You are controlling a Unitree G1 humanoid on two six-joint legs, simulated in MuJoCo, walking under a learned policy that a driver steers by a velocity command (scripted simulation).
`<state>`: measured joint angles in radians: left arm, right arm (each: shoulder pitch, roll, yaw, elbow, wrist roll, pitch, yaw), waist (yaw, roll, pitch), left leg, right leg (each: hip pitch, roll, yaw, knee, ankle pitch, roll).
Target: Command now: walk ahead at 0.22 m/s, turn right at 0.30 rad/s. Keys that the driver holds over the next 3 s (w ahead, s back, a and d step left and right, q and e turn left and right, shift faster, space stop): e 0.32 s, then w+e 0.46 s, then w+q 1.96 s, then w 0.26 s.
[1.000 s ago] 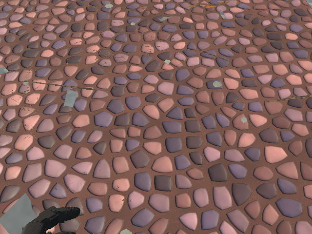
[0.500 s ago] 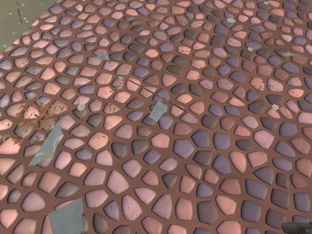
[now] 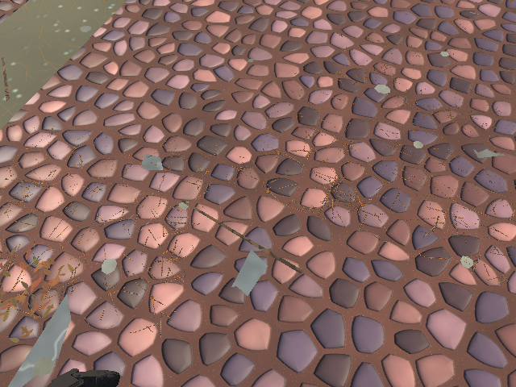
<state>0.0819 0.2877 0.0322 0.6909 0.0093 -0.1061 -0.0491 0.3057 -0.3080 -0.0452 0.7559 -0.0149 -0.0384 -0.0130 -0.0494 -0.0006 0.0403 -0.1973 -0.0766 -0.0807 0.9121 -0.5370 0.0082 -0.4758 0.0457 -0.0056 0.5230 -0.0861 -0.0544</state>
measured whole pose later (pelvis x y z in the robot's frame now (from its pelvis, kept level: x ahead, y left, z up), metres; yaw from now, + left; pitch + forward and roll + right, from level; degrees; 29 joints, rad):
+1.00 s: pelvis +0.27 -0.12 +0.01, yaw -28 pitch +2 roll +0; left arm 0.17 0.26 0.04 0.64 0.00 -0.05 -0.03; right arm 0.36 -0.31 -0.05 0.81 0.03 -0.07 0.01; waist -0.04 0.03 0.02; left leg -0.40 0.08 -0.02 1.16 -0.39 0.00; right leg -0.34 0.01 -0.06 0.54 -0.24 -0.04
